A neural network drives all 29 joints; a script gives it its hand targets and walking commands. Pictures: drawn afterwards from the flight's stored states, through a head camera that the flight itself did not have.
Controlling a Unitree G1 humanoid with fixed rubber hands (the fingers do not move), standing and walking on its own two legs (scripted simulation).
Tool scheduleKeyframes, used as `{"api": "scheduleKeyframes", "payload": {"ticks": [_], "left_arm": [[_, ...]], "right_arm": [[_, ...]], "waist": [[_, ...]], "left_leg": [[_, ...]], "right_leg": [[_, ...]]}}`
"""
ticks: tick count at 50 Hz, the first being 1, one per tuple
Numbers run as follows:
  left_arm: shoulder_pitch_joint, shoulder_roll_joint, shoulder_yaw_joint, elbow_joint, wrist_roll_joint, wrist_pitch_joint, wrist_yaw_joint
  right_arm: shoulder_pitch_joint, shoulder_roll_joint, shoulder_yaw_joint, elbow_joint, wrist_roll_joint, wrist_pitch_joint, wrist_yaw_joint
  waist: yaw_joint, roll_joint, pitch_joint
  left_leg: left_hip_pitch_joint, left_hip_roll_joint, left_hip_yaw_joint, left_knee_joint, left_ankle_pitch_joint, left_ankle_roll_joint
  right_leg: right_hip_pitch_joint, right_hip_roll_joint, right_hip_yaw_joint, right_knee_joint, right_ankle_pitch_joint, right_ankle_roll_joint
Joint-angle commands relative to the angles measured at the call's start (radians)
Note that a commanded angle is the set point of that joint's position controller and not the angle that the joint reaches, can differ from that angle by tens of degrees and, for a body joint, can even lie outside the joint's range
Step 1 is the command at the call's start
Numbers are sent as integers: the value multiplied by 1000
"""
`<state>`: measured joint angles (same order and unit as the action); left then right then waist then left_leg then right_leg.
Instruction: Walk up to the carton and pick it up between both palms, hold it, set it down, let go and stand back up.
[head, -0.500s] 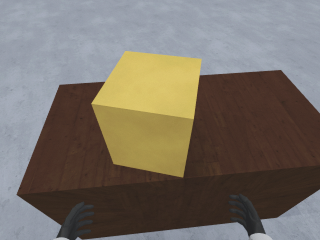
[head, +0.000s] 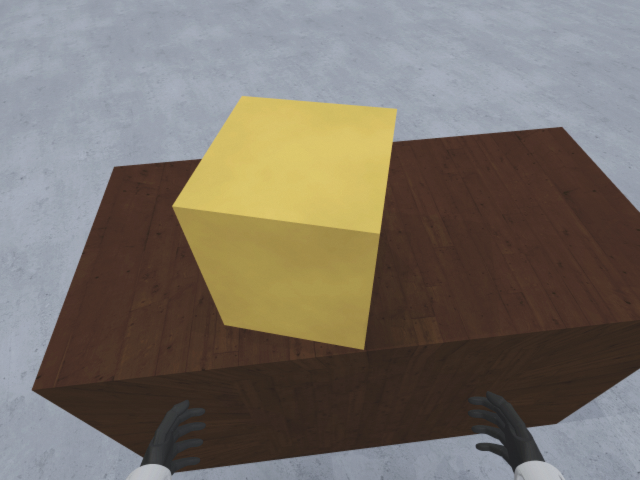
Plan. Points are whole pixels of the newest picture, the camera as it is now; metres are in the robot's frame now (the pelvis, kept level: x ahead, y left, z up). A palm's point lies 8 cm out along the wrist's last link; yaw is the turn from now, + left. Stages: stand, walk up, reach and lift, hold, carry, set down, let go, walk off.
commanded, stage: let go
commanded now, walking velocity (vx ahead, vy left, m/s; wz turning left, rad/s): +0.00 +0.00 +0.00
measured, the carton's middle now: (304, 225) +0.47 +0.05 +0.02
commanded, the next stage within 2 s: stand in 0.42 s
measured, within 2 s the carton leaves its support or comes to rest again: neither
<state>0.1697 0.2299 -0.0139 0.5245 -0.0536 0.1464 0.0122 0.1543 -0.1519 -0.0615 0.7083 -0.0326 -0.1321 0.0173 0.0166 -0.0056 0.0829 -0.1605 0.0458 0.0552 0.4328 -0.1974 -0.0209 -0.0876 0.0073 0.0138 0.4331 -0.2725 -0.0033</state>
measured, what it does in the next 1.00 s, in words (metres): stands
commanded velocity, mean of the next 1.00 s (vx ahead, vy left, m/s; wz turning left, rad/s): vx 0.00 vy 0.00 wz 0.00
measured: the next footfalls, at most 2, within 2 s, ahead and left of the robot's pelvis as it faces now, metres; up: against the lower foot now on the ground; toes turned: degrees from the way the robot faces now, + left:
none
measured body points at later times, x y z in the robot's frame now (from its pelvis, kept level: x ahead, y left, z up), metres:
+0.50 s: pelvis +0.02 +0.00 +0.00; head +0.03 +0.00 +0.45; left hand +0.18 +0.24 -0.09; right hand +0.18 -0.24 -0.10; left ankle +0.03 +0.13 -0.74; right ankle -0.02 -0.12 -0.74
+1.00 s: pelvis +0.01 +0.01 +0.00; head +0.00 +0.01 +0.45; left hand +0.08 +0.31 -0.12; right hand +0.10 -0.28 -0.13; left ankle +0.03 +0.13 -0.74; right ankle -0.02 -0.12 -0.74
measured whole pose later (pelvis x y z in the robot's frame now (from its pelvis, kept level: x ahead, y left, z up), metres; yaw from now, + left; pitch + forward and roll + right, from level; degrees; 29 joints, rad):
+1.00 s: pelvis +0.01 +0.01 +0.00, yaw +1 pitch -3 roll +0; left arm 0.24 0.36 0.00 0.93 0.02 -0.02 0.00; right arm 0.16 -0.33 -0.03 1.06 -0.03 -0.01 0.02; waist 0.00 0.00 0.02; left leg -0.15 0.03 0.04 0.40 -0.20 -0.01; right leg -0.05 -0.02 -0.01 0.37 -0.26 0.01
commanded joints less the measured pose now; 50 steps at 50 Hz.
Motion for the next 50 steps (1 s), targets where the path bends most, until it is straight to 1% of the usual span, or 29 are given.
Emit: {"api": "scheduleKeyframes", "payload": {"ticks": [1, 2, 5, 7, 9, 12, 13, 18, 21, 22, 23, 24, 25, 26, 28, 29, 30, 31, 33, 35, 38, 39, 40, 42, 43, 45, 47, 48, 50], "left_arm": [[-101, 116, 52, -154, 7, -44, 5], [-99, 106, 50, -139, 17, -41, 7], [-87, 115, 60, -151, 19, -43, 4], [-91, 115, 62, -150, 21, -44, 4], [-82, 122, 69, -162, 24, -47, 7], [-73, 119, 63, -161, 22, -50, 3], [-70, 119, 65, -158, 25, -50, 3], [-67, 117, 54, -150, 22, -54, -2], [-63, 117, 55, -147, 19, -58, -6], [47, 263, 120, -10, 105, -120, 13], [35, 285, 113, -5, 101, -136, 14], [39, 269, 111, 7, 95, -150, 11], [38, 262, 105, 25, 90, -160, 11], [28, 259, 98, 37, 88, -170, 7], [21, 253, 90, 73, 83, -183, 2], [16, 256, 90, 91, 82, -185, 2], [22, 268, 89, 109, 83, -187, 1], [18, 275, 91, 128, 83, -189, 1], [12, 290, 91, 148, 84, -192, 1], [14, 291, 87, 181, 80, -196, 2], [12, 312, 78, 222, 82, -199, 5], [23, 318, 78, 238, 78, -199, 4], [24, 313, 72, 248, 78, -196, 4], [29, 323, 70, 278, 72, -199, 4], [17, 331, 69, 287, 76, -196, 4], [32, 333, 60, 313, 73, -194, 5], [26, 339, 60, 330, 75, -190, 6], [26, 339, 57, 338, 74, -189, 5], [31, 340, 56, 357, 75, -189, 4]], "right_arm": [[-96, -120, -23, -116, 9, -77, -2], [-102, -130, -25, -84, 7, -80, 2], [-85, -136, -20, -83, 16, -94, 0], [-89, -145, -20, -83, 17, -104, -1], [-81, -152, -22, -83, 19, -112, 0], [-70, -158, -20, -74, 27, -120, -5], [-73, -162, -19, -75, 29, -122, -5], [-64, -170, -12, -53, 35, -126, -7], [-64, -171, -9, -59, 36, -131, -8], [16, -316, -34, 36, -19, -23, -30], [-9, -324, -40, 27, -22, 13, -30], [-15, -328, -46, 33, -18, 34, -33], [-14, -317, -42, 41, -16, 45, -32], [-11, -315, -36, 52, -10, 52, -30], [-12, -324, -35, 86, -1, 58, -25], [-23, -318, -32, 101, 1, 61, -22], [-28, -327, -33, 112, 2, 65, -19], [-41, -323, -34, 124, 1, 71, -17], [-50, -334, -34, 146, -1, 80, -15], [-56, -347, -34, 169, -2, 83, -12], [-47, -361, -29, 205, 3, 90, -12], [-57, -372, -31, 213, 2, 91, -12], [-62, -377, -29, 218, 6, 93, -12], [-54, -380, -22, 244, 4, 93, -9], [-52, -386, -20, 254, 2, 95, -8], [-53, -390, -13, 271, 3, 95, -9], [-65, -392, -11, 281, 5, 95, -9], [-57, -400, -8, 290, 6, 95, -9], [-71, -398, -7, 298, 4, 94, -9]], "waist": [[7, -6, -134], [8, 4, -119], [9, -4, -137], [9, -8, -148], [10, 16, -155], [7, 9, -160], [11, 11, -156], [2, 22, -141], [6, 10, -141], [8, 5, -135], [12, -11, -149], [7, 3, -162], [5, 4, -184], [-3, -14, -194], [-8, -2, -172], [-5, -11, -173], [-8, 2, -150], [-9, -8, -140], [-12, 0, -136], [-11, 27, -128], [-20, -9, -105], [-9, -2, -108], [-14, 5, -106], [-11, 25, -96], [-18, 15, -76], [-15, 26, -71], [-10, 13, -65], [-16, 16, -59], [-7, 29, -64]], "left_leg": [[203, -33, 37, -25, 155, -5], [204, -32, 36, -29, 162, -9], [214, -39, 37, -25, 186, -6], [220, -42, 37, -25, 191, -8], [225, -42, 36, -26, 209, -11], [240, -46, 35, -26, 238, -14], [238, -44, 33, -30, 234, -16], [259, -42, 30, -32, 256, -18], [268, -42, 29, -30, 270, -18], [39, 76, -40, -5, 388, 21], [41, 68, -37, -4, 353, 17], [55, 67, -37, 3, 345, 28], [54, 67, -38, 11, 339, 37], [62, 66, -40, 10, 350, 33], [57, 70, -50, 9, 350, 37], [55, 74, -58, 7, 341, 40], [48, 76, -63, -8, 329, 38], [56, 77, -67, -7, 332, 41], [60, 78, -71, -17, 304, 41], [53, 74, -73, -29, 287, 41], [54, 81, -86, -50, 275, 44], [54, 84, -96, -56, 270, 46], [56, 82, -92, -58, 253, 46], [49, 81, -97, -70, 225, 49], [42, 79, -99, -80, 217, 45], [41, 84, -107, -93, 200, 50], [39, 85, -112, -104, 179, 47], [39, 83, -113, -109, 166, 48], [34, 87, -118, -116, 149, 49]], "right_leg": [[-194, 0, -45, -137, 198, 3], [-203, 3, -46, -139, 205, 3], [-181, -1, -42, -139, 267, 14], [-169, 3, -47, -135, 282, 16], [-156, 5, -46, -133, 308, 19], [-150, 6, -45, -133, 358, 25], [-148, 8, -48, -131, 363, 24], [-149, 8, -46, -138, 390, 27], [-146, 9, -47, -139, 413, 30], [-60, -107, 13, -53, 382, 1], [-34, -107, 23, -67, 372, 6], [-30, -115, 30, -68, 408, 2], [-22, -124, 38, -62, 428, -2], [-22, -123, 32, -56, 434, -4], [-34, -129, 35, -65, 443, -10], [-30, -127, 31, -64, 428, -9], [-37, -130, 31, -71, 403, -9], [-57, -130, 33, -71, 398, -13], [-54, -130, 32, -84, 369, -15], [-52, -137, 40, -95, 353, -20], [-52, -135, 36, -111, 327, -19], [-41, -135, 36, -115, 316, -23], [-44, -136, 39, -122, 303, -22], [-39, -140, 52, -133, 266, -27], [-48, -136, 47, -135, 249, -26], [-44, -134, 49, -141, 223, -23], [-47, -130, 44, -145, 196, -24], [-51, -130, 48, -151, 177, -21], [-38, -131, 45, -155, 173, -22]]}}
